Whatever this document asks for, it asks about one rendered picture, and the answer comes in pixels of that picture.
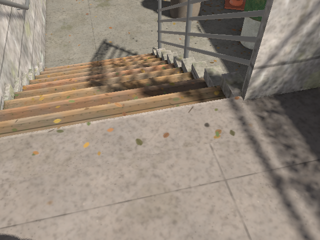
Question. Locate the stairs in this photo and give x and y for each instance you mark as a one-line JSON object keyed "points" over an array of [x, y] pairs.
{"points": [[98, 90]]}

